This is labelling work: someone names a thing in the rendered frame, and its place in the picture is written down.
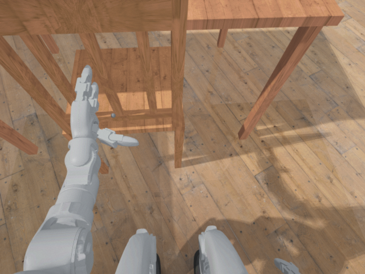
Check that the robot left forearm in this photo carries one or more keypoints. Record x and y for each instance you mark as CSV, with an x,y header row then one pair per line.
x,y
75,203

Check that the right robot hand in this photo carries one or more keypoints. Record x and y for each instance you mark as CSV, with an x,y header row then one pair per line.
x,y
285,267

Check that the table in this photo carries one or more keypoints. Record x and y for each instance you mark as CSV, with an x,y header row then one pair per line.
x,y
309,15

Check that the right robot thigh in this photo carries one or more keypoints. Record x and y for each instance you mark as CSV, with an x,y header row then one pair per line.
x,y
217,249

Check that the robot right shin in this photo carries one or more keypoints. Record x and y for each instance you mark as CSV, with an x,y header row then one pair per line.
x,y
204,267

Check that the chair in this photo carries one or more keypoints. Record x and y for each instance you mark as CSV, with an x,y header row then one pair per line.
x,y
142,86

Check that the robot left upper arm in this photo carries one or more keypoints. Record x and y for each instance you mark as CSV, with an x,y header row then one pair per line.
x,y
60,251

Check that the left robot hand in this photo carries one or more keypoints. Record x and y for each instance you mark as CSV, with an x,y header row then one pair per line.
x,y
83,115

